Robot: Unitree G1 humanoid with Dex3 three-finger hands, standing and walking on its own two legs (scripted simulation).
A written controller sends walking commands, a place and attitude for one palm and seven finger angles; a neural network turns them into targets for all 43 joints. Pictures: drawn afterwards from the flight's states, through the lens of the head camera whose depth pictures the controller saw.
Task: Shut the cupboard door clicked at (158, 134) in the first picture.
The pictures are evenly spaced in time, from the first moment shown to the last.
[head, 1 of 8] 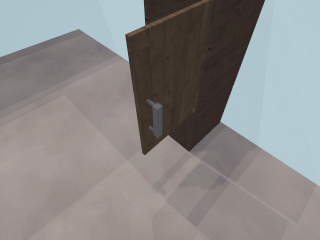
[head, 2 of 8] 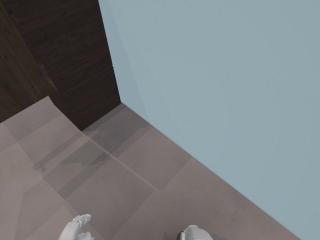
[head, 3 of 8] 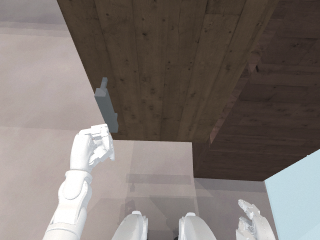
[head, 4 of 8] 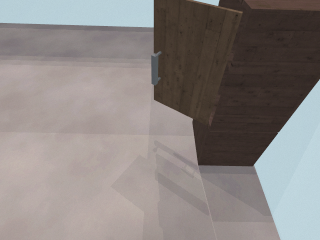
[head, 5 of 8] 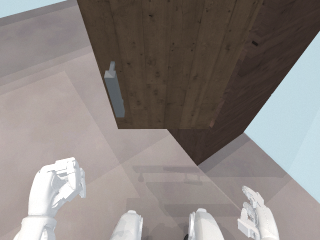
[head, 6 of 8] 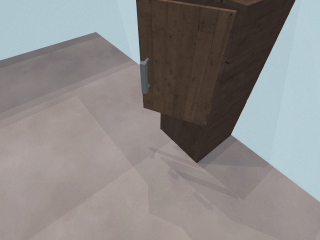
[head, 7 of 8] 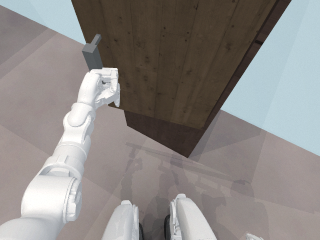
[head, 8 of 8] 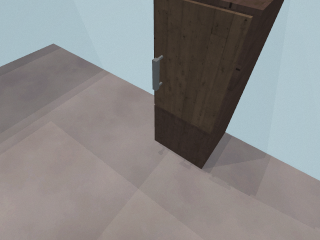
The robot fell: no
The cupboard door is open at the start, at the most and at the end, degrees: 92 92 0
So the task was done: yes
